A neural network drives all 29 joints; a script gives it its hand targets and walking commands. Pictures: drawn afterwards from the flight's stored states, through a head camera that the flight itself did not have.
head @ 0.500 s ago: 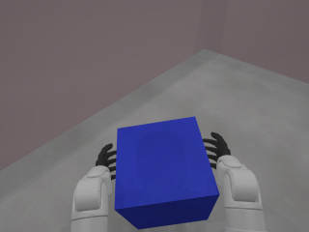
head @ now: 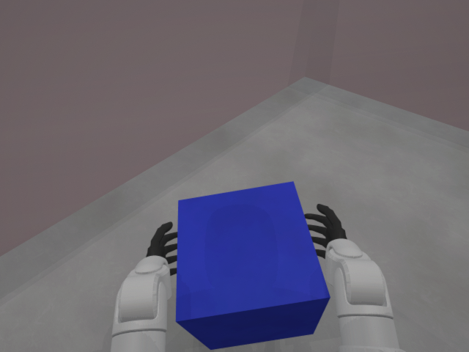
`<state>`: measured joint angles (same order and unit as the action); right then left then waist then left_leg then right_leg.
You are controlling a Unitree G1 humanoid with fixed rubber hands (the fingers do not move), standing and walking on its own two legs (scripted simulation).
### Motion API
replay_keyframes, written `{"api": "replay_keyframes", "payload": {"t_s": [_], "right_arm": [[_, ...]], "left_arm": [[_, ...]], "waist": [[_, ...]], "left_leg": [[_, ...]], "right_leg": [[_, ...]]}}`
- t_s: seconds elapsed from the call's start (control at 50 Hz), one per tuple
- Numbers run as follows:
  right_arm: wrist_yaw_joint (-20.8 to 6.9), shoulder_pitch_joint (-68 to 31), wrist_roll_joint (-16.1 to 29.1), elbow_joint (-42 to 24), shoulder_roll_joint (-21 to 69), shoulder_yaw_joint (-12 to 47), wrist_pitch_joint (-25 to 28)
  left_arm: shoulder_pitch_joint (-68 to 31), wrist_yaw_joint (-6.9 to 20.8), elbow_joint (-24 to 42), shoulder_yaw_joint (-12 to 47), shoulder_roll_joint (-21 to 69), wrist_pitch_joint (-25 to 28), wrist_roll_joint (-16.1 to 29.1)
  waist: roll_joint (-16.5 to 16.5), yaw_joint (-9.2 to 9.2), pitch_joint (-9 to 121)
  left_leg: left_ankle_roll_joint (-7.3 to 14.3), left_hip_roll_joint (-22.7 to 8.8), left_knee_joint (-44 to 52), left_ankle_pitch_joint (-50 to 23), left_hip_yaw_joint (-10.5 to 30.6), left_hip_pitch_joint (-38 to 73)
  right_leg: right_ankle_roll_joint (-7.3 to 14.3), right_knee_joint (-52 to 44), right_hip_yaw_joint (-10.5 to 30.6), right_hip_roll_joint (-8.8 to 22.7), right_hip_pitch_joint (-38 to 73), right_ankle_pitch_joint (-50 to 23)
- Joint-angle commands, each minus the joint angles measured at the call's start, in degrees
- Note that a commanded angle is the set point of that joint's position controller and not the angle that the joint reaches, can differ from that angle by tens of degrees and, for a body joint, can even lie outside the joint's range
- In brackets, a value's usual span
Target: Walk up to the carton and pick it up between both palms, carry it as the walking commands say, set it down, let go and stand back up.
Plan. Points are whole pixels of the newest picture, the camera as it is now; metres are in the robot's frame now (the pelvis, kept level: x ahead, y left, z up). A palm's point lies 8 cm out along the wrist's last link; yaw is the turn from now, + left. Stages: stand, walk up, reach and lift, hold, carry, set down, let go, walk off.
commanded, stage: carry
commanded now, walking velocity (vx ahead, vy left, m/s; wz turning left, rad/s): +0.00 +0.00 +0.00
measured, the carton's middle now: (249, 270) +0.30 -0.01 -0.02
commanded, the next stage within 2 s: hold in 0.66 s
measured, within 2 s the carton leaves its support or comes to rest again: neither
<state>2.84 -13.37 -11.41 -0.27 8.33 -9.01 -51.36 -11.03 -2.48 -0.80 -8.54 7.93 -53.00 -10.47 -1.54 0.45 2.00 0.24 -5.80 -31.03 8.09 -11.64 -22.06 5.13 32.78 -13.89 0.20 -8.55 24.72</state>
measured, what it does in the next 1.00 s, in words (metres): stands, turning right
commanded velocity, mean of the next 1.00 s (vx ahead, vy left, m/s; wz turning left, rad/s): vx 0.00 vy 0.00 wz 0.00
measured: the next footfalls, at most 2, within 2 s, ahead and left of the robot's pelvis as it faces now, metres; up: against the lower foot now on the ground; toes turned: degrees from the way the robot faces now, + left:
none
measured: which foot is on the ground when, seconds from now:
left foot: down 0.00-1.00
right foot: down 0.00-1.00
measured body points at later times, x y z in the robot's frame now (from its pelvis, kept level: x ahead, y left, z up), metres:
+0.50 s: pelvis +0.00 -0.01 +0.00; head -0.01 -0.01 +0.45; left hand +0.29 +0.14 +0.03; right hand +0.30 -0.17 +0.05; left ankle +0.09 +0.13 -0.73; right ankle -0.06 -0.04 -0.73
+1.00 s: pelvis +0.00 +0.03 +0.02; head -0.02 +0.03 +0.47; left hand +0.33 +0.16 +0.06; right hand +0.30 -0.14 +0.06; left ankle +0.09 +0.17 -0.72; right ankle -0.06 -0.04 -0.73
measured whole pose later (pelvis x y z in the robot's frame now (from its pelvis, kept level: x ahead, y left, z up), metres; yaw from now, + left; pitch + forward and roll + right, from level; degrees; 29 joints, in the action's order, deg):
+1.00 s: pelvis +0.00 +0.03 +0.02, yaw -20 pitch -2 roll +2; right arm 2.3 -17.8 -14.2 18.0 9.4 -7.6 -36.0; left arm -12.7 2.5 -8.7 -16.3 8.3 -40.4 -16.5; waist -0.4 -10.4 1.4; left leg -1.3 -0.8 -13.5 4.8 4.3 -7.2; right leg 2.6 21.2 8.4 -3.9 -4.2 14.5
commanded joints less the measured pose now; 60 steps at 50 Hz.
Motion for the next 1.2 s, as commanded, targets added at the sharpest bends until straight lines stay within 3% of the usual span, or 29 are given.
{"api": "replay_keyframes", "payload": {"t_s": [0.0,0.28,0.64,0.66,0.68,0.7,0.72,0.76,0.8,0.88,0.9,0.92,0.94,0.98,1.08,1.12,1.18], "right_arm": [[-12.4,-20.2,15.7,-1.9,47.5,31.2,0.6],[-12.2,-18.5,15.0,-2.2,47.4,31.3,2.1],[-11.9,-17.6,14.6,-2.4,47.3,31.3,3.7],[-12.3,-11.0,9.8,13.9,50.6,28.3,6.0],[-12.1,-12.5,7.9,12.2,48.7,26.6,10.1],[-12.5,-12.3,7.6,13.4,50.4,27.1,12.6],[-12.9,-14.3,8.0,12.8,52.9,27.8,14.8],[-13.3,-20.6,9.4,10.1,59.7,30.9,18.0],[-12.5,-24.7,10.5,8.6,63.0,32.9,19.5],[-13.0,-24.7,8.4,15.7,61.5,32.0,17.6],[-13.8,-25.8,11.3,17.0,54.8,33.7,17.0],[-14.5,-25.0,10.8,17.0,53.6,33.2,16.6],[-15.2,-26.2,9.9,17.9,51.6,32.2,16.2],[-16.1,-26.1,8.6,19.6,49.3,29.8,16.3],[-17.3,-29.1,4.9,26.5,45.3,21.1,20.7],[-18.1,-30.8,4.8,28.6,45.7,19.8,23.9],[-19.5,-32.3,4.6,33.5,45.1,18.5,28.8]], "left_arm": [[-28.1,10.2,5.9,31.3,48.0,2.7,15.1],[-26.8,10.4,5.7,31.2,47.1,4.4,14.1],[-26.1,10.5,5.3,31.2,46.6,6.0,13.3],[-19.9,11.9,1.2,24.9,43.7,8.1,7.4],[-21.4,12.8,4.4,24.3,39.9,11.2,6.7],[-22.9,13.5,8.0,25.2,38.0,13.2,7.1],[-23.9,14.4,8.7,27.2,38.6,14.9,8.3],[-27.9,15.9,9.9,30.4,41.9,17.4,11.1],[-29.7,17.0,8.1,30.4,43.1,17.9,11.9],[-26.0,17.1,-2.3,27.2,46.0,15.3,8.6],[-13.8,16.0,-7.9,16.8,44.0,14.3,5.2],[-13.5,15.6,-9.2,16.0,43.4,13.5,4.4],[-13.5,15.3,-10.9,14.0,42.9,12.5,3.4],[-14.9,14.7,-12.0,14.1,44.1,11.7,3.4],[-27.7,13.5,-8.8,20.6,51.0,13.9,6.9],[-30.8,12.6,-7.2,24.5,55.3,16.5,8.6],[-31.3,10.5,-9.0,26.9,58.7,21.3,9.4]], "waist": [[0.3,-0.18,13.7],[-0.2,-0.20,14.3],[-0.4,-0.26,14.2],[-3.5,-1.44,10.5],[-6.3,-1.35,10.9],[-4.5,-3.28,11.9],[-3.6,-4.67,13.1],[-2.4,-8.17,16.3],[-1.9,-9.76,16.8],[-3.8,-9.23,10.9],[-6.4,-18.95,12.6],[-6.9,-17.46,10.4],[-6.4,-18.07,8.0],[-4.9,-16.20,5.3],[2.2,-8.90,4.9],[5.7,-7.60,10.0],[9.3,-7.29,16.5]], "left_leg": [[-0.4,-3.0,1.0,-7.5,3.1,7.6],[-0.8,-2.7,-0.1,-8.6,2.1,6.2],[-1.1,-2.7,-0.5,-8.2,1.6,5.5],[2.8,10.4,1.2,-12.5,11.9,21.8],[2.7,10.5,2.5,-15.7,13.6,22.4],[1.9,12.0,4.5,-15.3,14.3,18.4],[1.6,12.7,7.1,-16.3,14.9,15.0],[1.0,13.7,11.1,-17.3,16.1,14.5],[-0.3,14.1,12.9,-15.4,15.0,15.5],[-2.4,13.9,14.4,-10.2,13.9,21.7],[0.3,10.5,13.7,-12.8,13.3,27.7],[0.7,10.7,13.9,-11.7,13.5,27.1],[1.1,11.1,14.4,-12.8,13.6,27.4],[0.9,11.4,14.2,-15.5,13.2,29.4],[-2.6,10.6,11.1,-14.4,12.4,30.4],[-4.1,9.9,9.6,-17.9,13.6,32.0],[-5.6,8.7,8.0,-24.7,16.0,33.2]], "right_leg": [[-1.5,-7.1,7.7,10.7,0.2,-27.4],[-2.0,-5.6,7.7,11.2,1.4,-33.2],[-2.0,-5.2,7.8,11.4,1.3,-32.8],[-3.2,-14.4,26.5,8.7,-7.3,-52.6],[-4.8,-12.7,26.8,7.9,-5.0,-61.9],[-5.7,-11.3,27.3,7.5,3.5,-70.1],[-7.0,-9.8,26.6,7.1,8.6,-70.5],[-8.7,-9.6,25.9,5.7,11.7,-62.7],[-9.1,-12.2,25.5,4.3,10.0,-50.8],[-8.2,-18.1,25.6,1.6,0.3,-31.4],[-7.6,-17.1,22.9,0.0,0.0,-27.0],[-7.1,-18.6,23.0,-0.4,1.0,-25.3],[-7.1,-18.5,22.9,-1.1,-0.9,-25.1],[-6.9,-18.4,22.5,-2.5,-4.1,-25.8],[-3.2,-17.3,21.0,-4.8,-9.8,-16.4],[-1.6,-15.6,20.9,-5.5,-10.3,-15.7],[-0.4,-13.2,20.7,-6.5,-13.1,-15.8]]}}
